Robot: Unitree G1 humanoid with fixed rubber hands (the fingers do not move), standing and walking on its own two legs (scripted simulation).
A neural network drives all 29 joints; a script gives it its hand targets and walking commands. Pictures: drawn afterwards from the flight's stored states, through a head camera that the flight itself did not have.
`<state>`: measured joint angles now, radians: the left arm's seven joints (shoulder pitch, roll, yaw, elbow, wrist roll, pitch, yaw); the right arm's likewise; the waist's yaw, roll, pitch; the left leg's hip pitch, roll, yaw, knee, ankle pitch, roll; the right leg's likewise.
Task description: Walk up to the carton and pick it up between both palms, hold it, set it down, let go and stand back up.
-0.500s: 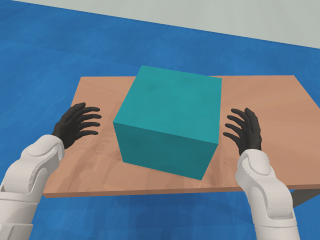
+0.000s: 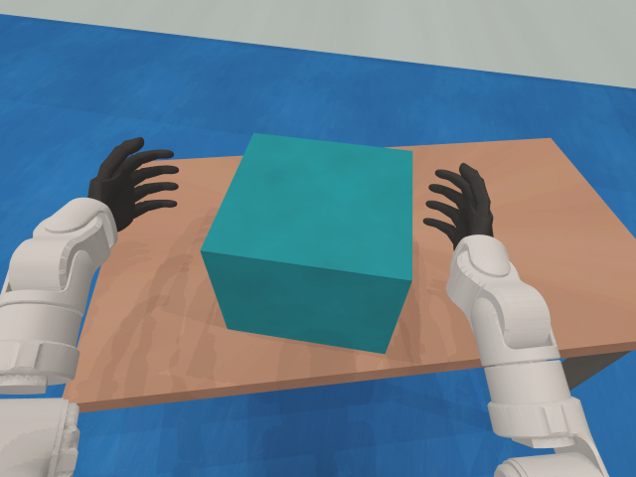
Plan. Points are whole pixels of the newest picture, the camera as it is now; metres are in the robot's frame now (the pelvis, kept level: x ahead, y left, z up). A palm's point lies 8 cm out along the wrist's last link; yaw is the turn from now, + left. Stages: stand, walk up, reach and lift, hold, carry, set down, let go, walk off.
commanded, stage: reach and lift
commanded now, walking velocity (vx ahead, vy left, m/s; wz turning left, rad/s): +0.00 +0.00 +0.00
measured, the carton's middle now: (318, 241) +0.44 -0.02 +0.03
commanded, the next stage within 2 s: none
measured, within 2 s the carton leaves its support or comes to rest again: neither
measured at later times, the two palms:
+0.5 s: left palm (142, 148) +0.47 +0.19 +0.18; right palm (475, 195) +0.38 -0.19 +0.16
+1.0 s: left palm (183, 183) +0.49 +0.16 +0.11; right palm (462, 233) +0.38 -0.20 +0.09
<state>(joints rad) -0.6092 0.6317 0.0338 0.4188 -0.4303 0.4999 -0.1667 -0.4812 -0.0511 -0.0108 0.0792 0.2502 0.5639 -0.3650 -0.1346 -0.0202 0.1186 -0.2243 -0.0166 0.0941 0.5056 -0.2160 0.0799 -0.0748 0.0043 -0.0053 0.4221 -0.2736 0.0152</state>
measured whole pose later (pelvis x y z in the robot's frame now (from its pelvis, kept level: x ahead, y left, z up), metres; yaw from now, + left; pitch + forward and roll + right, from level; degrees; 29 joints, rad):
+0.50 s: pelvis +0.00 +0.00 +0.00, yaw +0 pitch -1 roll -2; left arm -0.94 0.62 -0.05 0.90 -0.43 0.34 -0.14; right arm -0.76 -0.05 -0.01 0.46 0.26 0.44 -0.35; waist -0.21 -0.02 0.07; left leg -0.27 -0.01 0.09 0.51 -0.21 0.08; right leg -0.13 0.01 -0.01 0.42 -0.27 0.02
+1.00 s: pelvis +0.01 +0.00 +0.00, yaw -1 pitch +6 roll -2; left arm -0.99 0.45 -0.07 1.19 -0.30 0.05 -0.11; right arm -0.71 -0.05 -0.01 0.74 0.26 0.14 -0.33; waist -0.19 -0.02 -0.01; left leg -0.42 -0.01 0.09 0.51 -0.20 0.08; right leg -0.27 0.01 -0.01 0.42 -0.26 0.02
